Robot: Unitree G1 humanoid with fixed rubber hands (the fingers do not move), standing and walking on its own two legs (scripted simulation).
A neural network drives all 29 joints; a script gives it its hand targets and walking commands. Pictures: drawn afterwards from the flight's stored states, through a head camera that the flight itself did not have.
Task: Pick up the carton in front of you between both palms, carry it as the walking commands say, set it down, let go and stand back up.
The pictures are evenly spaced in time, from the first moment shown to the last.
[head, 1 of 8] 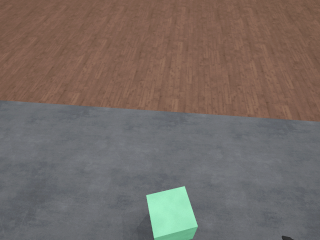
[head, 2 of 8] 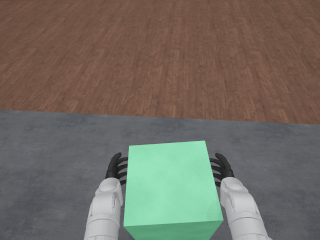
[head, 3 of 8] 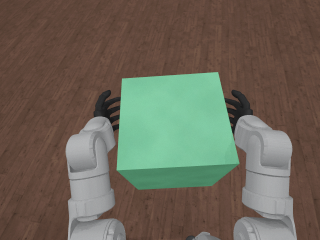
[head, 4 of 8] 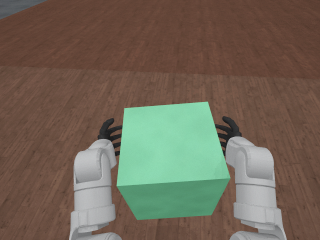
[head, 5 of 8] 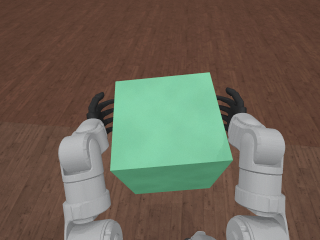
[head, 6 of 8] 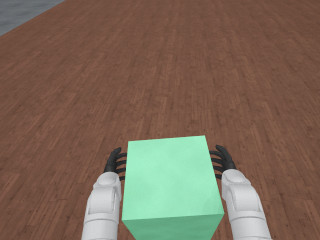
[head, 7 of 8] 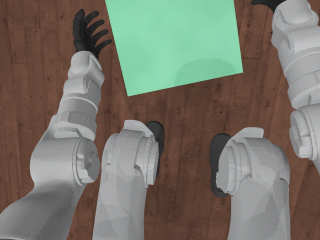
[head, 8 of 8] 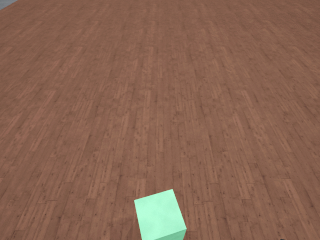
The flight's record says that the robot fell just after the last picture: no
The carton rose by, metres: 1.03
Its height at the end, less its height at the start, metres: +0.31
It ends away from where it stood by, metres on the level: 5.61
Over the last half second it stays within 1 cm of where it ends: yes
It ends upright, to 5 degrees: yes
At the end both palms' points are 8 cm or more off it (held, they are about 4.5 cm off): yes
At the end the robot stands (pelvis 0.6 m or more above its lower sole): yes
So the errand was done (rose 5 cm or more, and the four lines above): yes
